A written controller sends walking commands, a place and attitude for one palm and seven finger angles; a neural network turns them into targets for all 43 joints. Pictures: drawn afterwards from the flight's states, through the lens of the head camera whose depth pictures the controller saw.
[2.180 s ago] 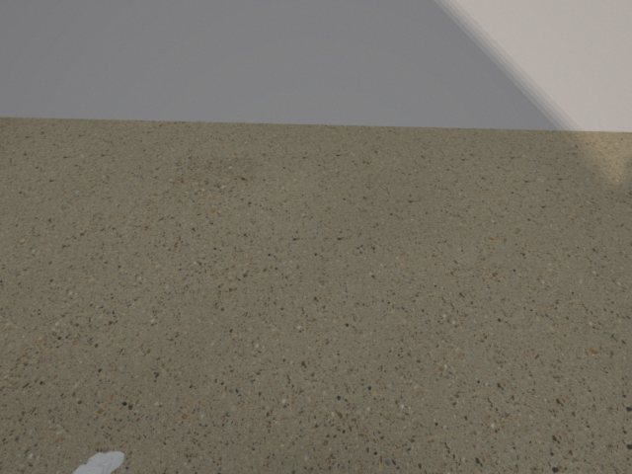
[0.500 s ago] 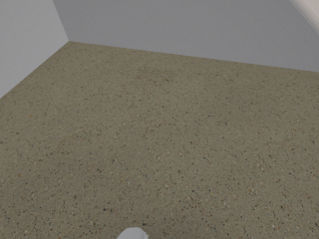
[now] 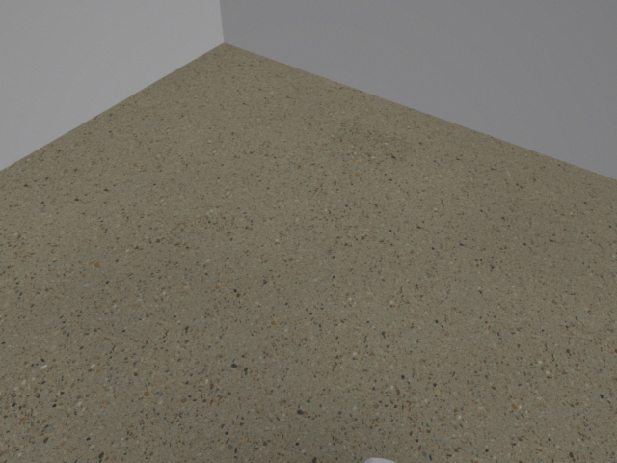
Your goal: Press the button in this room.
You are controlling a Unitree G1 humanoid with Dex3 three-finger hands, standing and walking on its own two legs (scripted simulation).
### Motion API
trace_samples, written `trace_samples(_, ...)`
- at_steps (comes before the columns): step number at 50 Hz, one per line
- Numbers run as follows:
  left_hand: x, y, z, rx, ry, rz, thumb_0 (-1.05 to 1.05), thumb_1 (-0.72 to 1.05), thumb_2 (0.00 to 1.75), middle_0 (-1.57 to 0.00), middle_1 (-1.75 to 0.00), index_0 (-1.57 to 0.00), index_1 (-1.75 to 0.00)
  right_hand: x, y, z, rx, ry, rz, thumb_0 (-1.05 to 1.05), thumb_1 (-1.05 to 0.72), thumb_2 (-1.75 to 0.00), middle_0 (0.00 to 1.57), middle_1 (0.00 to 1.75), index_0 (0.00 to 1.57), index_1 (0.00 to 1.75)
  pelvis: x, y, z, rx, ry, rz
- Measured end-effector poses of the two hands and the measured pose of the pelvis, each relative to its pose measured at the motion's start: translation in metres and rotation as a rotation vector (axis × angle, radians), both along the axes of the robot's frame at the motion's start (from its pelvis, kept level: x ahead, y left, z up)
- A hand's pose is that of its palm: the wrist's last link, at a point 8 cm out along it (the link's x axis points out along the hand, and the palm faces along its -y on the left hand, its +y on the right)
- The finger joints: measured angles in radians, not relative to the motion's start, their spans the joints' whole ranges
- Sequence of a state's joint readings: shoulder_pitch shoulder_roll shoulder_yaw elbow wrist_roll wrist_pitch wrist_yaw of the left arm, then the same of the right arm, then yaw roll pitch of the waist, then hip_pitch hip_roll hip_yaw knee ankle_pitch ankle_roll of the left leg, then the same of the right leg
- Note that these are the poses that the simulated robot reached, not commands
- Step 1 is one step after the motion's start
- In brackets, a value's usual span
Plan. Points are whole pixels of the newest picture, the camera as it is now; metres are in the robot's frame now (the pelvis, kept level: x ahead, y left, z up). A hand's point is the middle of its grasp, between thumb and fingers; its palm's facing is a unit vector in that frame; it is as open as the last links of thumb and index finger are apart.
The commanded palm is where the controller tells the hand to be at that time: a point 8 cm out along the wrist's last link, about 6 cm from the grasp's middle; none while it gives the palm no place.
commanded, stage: turn or walk to find it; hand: left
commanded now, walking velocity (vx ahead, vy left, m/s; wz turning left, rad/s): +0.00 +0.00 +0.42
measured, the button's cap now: out of the picture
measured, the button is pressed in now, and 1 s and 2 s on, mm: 0 0 0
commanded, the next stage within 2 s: stand and wait in 1.24 s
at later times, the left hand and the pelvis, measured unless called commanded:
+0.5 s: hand out of the picture -0.01 +0.18 -0.17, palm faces +0.24 -0.94 -0.23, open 7.4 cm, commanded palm none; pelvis -0.03 -0.02 +0.00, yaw +13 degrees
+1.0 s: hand out of the picture -0.07 +0.23 -0.16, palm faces +0.43 -0.87 -0.26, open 7.4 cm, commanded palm none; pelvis -0.07 +0.00 +0.00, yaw +25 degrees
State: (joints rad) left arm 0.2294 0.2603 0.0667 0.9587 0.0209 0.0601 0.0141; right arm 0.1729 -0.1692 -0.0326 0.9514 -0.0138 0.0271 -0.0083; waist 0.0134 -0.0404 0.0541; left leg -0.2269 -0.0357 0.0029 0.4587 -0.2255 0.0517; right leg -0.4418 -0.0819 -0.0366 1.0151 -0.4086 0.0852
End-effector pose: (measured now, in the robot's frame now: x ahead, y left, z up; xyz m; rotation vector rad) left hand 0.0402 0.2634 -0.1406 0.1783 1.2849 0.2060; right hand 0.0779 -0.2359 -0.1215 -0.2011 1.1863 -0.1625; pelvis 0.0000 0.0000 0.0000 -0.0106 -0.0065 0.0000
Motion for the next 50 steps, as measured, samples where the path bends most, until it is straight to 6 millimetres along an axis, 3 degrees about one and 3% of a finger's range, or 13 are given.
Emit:
trace_samples(5,0.012,-0.009,0.010,0.017,-0.065,0.008,0.01,0.91,0.90,-0.20,-0.30,-0.19,-0.30,-0.020,-0.004,-0.011,0.027,0.045,0.001,0.01,-0.90,-0.90,0.21,0.30,0.20,0.30,-0.007,-0.006,-0.001,0.006,0.003,0.043)
trace_samples(10,0.016,-0.029,0.016,0.042,-0.146,0.018,0.01,0.91,0.90,-0.20,-0.30,-0.20,-0.30,-0.039,-0.024,-0.030,0.051,0.098,0.006,0.01,-0.90,-0.90,0.21,0.30,0.20,0.30,-0.015,-0.023,-0.009,0.025,0.008,0.088)
trace_samples(20,-0.036,-0.049,0.017,0.022,-0.121,0.109,0.01,0.90,0.90,-0.20,-0.30,-0.20,-0.30,-0.042,-0.047,-0.023,0.016,0.154,0.072,0.01,-0.91,-0.90,0.20,0.30,0.20,0.29,-0.028,-0.031,-0.003,0.030,-0.017,0.190)
trace_samples(25,-0.073,-0.041,0.004,-0.008,-0.076,0.176,0.01,0.90,0.90,-0.21,-0.30,-0.20,-0.30,-0.026,-0.034,-0.016,-0.020,0.150,0.141,0.01,-0.91,-0.90,0.20,0.30,0.20,0.29,-0.034,-0.020,-0.005,0.028,-0.014,0.235)
trace_samples(31,-0.126,-0.010,-0.025,-0.035,0.001,0.280,0.01,0.90,0.90,-0.21,-0.30,-0.20,-0.30,0.006,0.006,-0.012,-0.059,0.053,0.251,0.01,-0.91,-0.90,0.20,0.30,0.20,0.29,-0.048,0.004,-0.018,0.016,-0.010,0.288)
trace_samples(35,-0.149,0.006,-0.020,-0.030,0.053,0.314,0.01,0.91,0.90,-0.20,-0.30,-0.20,-0.30,0.014,0.031,0.000,-0.053,0.000,0.292,0.01,-0.91,-0.90,0.20,0.30,0.20,0.29,-0.055,0.013,-0.010,0.000,-0.010,0.301)
trace_samples(43,-0.153,0.018,0.001,0.003,-0.012,0.360,0.01,0.91,0.90,-0.20,-0.30,-0.19,-0.30,0.011,0.055,0.003,-0.010,0.000,0.350,0.01,-0.90,-0.90,0.20,0.30,0.20,0.30,-0.064,0.016,0.001,-0.009,0.002,0.364)
trace_samples(50,-0.138,0.004,0.013,0.037,-0.090,0.377,0.01,0.91,0.90,-0.20,-0.30,-0.19,-0.30,-0.001,0.039,-0.013,0.016,0.055,0.370,0.01,-0.90,-0.90,0.21,0.30,0.20,0.30,-0.069,0.001,-0.001,0.004,0.011,0.429)
